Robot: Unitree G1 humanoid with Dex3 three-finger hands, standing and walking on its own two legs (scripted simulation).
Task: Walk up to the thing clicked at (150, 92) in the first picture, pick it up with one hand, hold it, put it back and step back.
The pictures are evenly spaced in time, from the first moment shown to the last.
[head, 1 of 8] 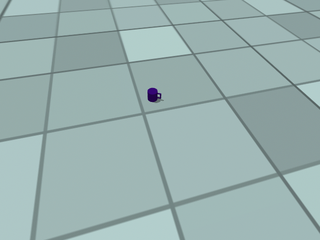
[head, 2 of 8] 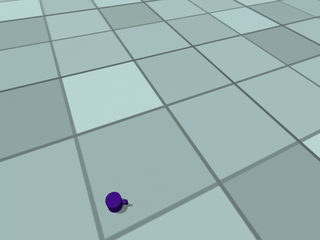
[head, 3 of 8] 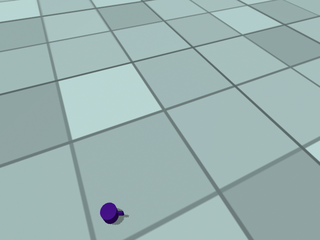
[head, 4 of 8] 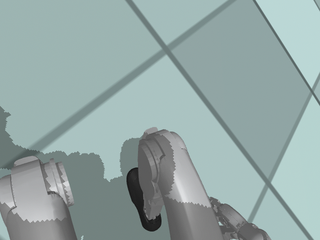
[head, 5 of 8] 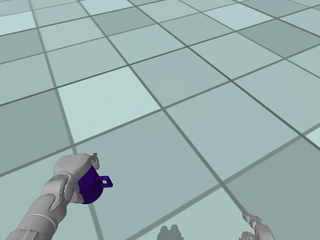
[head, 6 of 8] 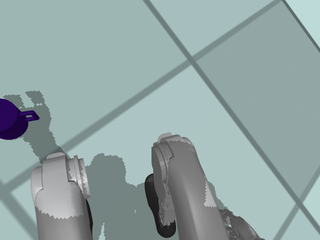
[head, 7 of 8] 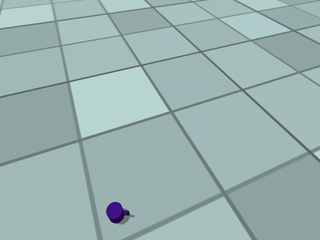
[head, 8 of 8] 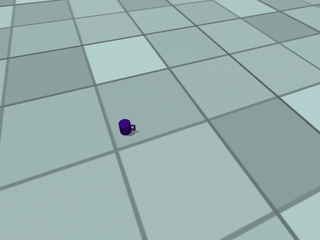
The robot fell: no
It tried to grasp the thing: yes
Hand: left
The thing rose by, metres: 0.66
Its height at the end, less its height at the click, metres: +0.00
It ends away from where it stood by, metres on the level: 0.02
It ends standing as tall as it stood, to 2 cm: yes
